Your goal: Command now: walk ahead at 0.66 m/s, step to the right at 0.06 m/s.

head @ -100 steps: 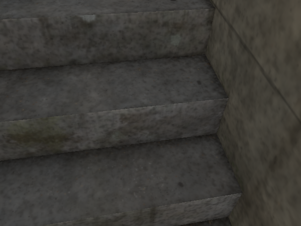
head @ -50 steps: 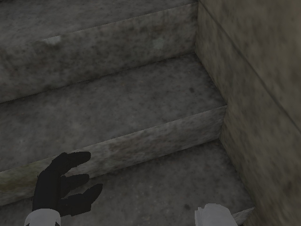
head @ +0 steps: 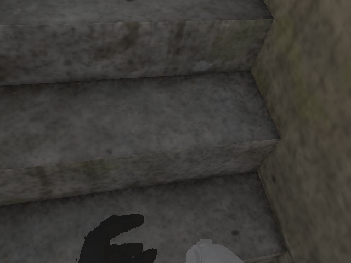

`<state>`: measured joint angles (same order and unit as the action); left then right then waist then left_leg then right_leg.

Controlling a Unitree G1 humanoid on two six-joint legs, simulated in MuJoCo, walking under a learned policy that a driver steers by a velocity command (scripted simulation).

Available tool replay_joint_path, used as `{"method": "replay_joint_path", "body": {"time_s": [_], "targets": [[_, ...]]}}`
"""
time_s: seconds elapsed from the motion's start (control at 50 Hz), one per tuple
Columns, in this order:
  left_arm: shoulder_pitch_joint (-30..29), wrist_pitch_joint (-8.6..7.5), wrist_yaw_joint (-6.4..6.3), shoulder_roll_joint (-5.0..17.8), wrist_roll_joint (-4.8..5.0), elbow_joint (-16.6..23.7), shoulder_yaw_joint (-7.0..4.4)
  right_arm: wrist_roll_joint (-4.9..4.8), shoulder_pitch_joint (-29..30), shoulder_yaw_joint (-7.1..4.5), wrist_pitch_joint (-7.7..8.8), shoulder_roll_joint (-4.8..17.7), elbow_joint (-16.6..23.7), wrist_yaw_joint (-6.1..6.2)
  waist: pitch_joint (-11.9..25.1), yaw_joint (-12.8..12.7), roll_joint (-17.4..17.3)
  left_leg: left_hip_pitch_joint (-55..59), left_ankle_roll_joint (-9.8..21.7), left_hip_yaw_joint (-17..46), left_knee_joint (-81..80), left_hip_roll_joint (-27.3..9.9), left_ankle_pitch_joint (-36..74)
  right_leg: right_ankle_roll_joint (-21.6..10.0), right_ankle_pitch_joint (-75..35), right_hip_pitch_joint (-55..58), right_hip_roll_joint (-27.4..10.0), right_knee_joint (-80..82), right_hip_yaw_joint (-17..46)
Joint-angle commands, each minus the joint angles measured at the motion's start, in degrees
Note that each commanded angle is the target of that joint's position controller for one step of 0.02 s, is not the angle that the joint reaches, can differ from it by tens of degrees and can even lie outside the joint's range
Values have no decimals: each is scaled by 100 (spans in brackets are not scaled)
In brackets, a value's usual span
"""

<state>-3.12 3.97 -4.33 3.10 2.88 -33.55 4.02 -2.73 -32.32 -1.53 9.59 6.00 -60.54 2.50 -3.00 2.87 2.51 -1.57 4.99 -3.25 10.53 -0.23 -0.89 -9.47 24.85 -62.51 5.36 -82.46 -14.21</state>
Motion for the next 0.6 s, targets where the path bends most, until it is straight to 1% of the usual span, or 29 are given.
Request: {"method": "replay_joint_path", "body": {"time_s": [0.02,0.04,0.06,0.08,0.1,0.12,0.14,0.16,0.18,0.2,0.22,0.24,0.28,0.3,0.32,0.34,0.36,0.38,0.4,0.42,0.44,0.46,0.48,0.5,0.52,0.54,0.56,0.58,0.6], "targets": [[2246,140,-22,1487,-82,-449,-582,-329,424,-570,315,2259,736,1,2760,-1667,-1731,561,121,471,3211,-1520,10541,-195,972,4251,419,2063,328],[2600,53,72,1658,-200,-666,-697,-298,618,-654,319,2377,853,-65,2829,-1960,-1349,-130,133,557,5127,-1104,9288,-426,779,5282,291,3302,1114],[2245,113,125,2062,-309,-1138,-880,26,1103,-575,234,1665,1287,-158,2267,-1620,721,-3055,-352,621,8365,810,972,-1590,2342,5684,-1149,5319,4674],[1644,-72,116,1441,-411,-1086,-836,495,1534,-495,135,1169,1834,-255,1408,-1140,30,-4542,-290,1665,11160,1115,-712,-1886,3242,4825,-1780,6530,6817],[1616,-268,95,1022,-449,-1237,-697,660,2141,-298,45,638,2429,-266,578,-863,-288,-5489,-50,1719,12131,1008,-1092,-1704,3534,4342,-1773,6584,6618],[1811,-447,70,795,-572,-1546,-642,648,2292,-93,-32,224,2685,-206,-178,-599,-579,-6381,213,1663,12479,865,-1521,-1408,3031,4163,-1764,6632,5916],[2013,-637,33,544,-663,-1894,-595,620,2495,91,-85,-151,2819,-120,-670,-397,-861,-6964,349,1831,12735,711,-1851,-1108,1882,4055,-1601,6382,5073],[2317,-846,-36,378,-671,-2080,-527,590,2465,235,-156,-395,2747,-63,-833,-290,-1029,-7415,431,1921,13295,700,-1977,-787,989,4089,-1531,6245,4430],[2550,-954,-43,460,-553,-2267,-496,515,2471,297,-235,-381,2765,-35,-836,-186,-894,-7709,463,1852,13271,622,-2120,-570,247,4293,-1488,6344,3769],[2457,-1038,40,702,-485,-2281,-494,374,2739,343,-313,-246,2937,-48,-1045,-46,-850,-7815,403,1672,12616,571,-2335,-342,-377,4055,-1368,6597,3083],[2781,-1145,153,769,-438,-2472,-469,253,3232,400,-424,-304,3059,17,-1064,-159,-607,-8092,391,1295,13070,612,-2872,-335,-832,3925,-1455,6911,2866],[3003,-1230,220,882,-403,-2586,-452,215,3724,467,-461,-304,3313,49,-997,-201,-340,-8379,383,993,13180,522,-3209,-366,-1162,3957,-1428,7150,2607],[2966,-1248,203,1138,-225,-2641,-443,265,4465,556,-484,-112,3826,45,-1058,-51,-407,-7429,282,303,10991,-43,-3319,-113,-1950,3187,-1179,7870,1890],[3080,-1203,82,1165,-117,-2652,-427,233,4541,592,-506,2,3850,-27,-614,-39,-557,-5864,248,-166,9672,-262,-2788,-30,-2608,2746,-1063,8325,1651],[3045,-1222,34,1367,-32,-2518,-483,70,4132,655,-577,-48,3632,-155,27,52,-699,-3365,319,-901,8211,-206,-2055,-272,-3732,2069,-1119,8950,1326],[3153,-1286,-50,1328,206,-2345,-383,-8,4053,658,-552,-79,3432,-250,755,-99,-1077,-1445,283,-1187,7428,157,-1554,-332,-6816,1943,-1134,8383,1372],[3343,-1409,-47,1851,190,-2212,-451,93,3099,628,-607,-56,3057,-148,1954,230,-351,-763,265,-1192,7493,515,-1647,-346,-10770,3194,-1329,7311,1401],[2996,-1437,-67,2733,185,-2064,-782,252,2315,568,-669,145,2894,-147,2430,602,931,-1219,204,-619,6355,438,-2280,-348,-12329,4804,-1535,6314,1514],[2784,-1302,59,2733,84,-1839,-918,309,1901,466,-599,546,2665,-255,2919,750,1196,-1437,300,-429,4736,622,-2344,-318,-12032,6115,-1509,4783,1513],[2751,-1322,196,2355,-67,-1725,-883,475,1467,259,-508,927,2258,-283,3185,796,912,-652,539,435,3990,555,-2146,-236,-10593,5684,-1356,3231,1721],[2404,-1315,460,1573,-322,-1163,-855,670,730,-109,-551,1826,1740,-113,2993,781,-1329,603,1825,4174,2224,-1392,-1585,365,-3629,2892,126,96,1740],[2391,-1364,536,1334,-673,-1009,-893,565,1085,-228,-638,1722,1664,2,2603,719,-934,212,1923,5559,1471,-1840,-1328,356,-1784,1770,394,-2743,2623],[2006,-1366,504,765,-718,-542,-788,400,1758,-232,-488,1463,1572,-38,1568,176,-112,-417,1703,4751,1614,-1590,-2019,287,-1900,751,240,-3667,2743],[1792,-1323,419,465,-710,-317,-668,415,1847,-235,-350,1237,1315,-102,720,-121,408,-1005,1349,3931,1666,-1497,-2181,167,-1999,197,177,-3968,2714],[1671,-1216,339,219,-673,-150,-581,478,1645,-211,-286,971,941,-143,252,-336,449,-1366,1145,3221,1619,-1328,-2236,91,-1730,-222,162,-4292,2785],[1769,-1041,274,162,-584,-107,-548,478,1496,-113,-249,527,687,-205,99,-522,299,-1443,957,2602,1537,-1120,-1992,75,-1486,-437,225,-4650,2751],[2023,-879,193,28,-549,-149,-467,449,1388,-63,-169,334,556,-307,12,-699,96,-1353,726,1978,1488,-1021,-1336,87,-1384,-718,127,-4536,2719],[1984,-777,145,52,-434,-131,-448,408,1218,-22,-120,293,435,-335,-76,-677,15,-1407,634,1634,1325,-1024,-687,130,-1011,-951,181,-4562,2590],[1612,-682,158,81,-361,149,-396,368,1250,4,-89,402,437,-343,-269,-829,51,-1837,359,1189,988,-921,-842,204,-801,-783,32,-3566,2487]]}}
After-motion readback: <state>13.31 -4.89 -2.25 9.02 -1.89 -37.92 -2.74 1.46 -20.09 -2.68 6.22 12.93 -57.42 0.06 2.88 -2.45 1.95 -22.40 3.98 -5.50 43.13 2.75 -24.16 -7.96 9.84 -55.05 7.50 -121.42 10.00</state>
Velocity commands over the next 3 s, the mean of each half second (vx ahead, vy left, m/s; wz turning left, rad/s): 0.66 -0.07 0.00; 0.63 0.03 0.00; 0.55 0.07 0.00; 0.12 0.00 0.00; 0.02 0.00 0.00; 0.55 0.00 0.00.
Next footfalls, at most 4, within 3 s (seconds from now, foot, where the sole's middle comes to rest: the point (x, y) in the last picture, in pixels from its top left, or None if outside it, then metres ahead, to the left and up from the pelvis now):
0.04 right None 0.15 -0.03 -0.63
0.40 left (105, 233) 0.39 0.14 -0.44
0.80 right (180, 105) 0.69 -0.04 -0.25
1.26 left None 0.87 0.20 -0.06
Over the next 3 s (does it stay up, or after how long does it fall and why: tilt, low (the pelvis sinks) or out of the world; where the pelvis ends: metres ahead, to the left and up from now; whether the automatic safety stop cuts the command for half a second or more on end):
stays up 1.25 0.15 0.91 its command is cut before an obstacle from the start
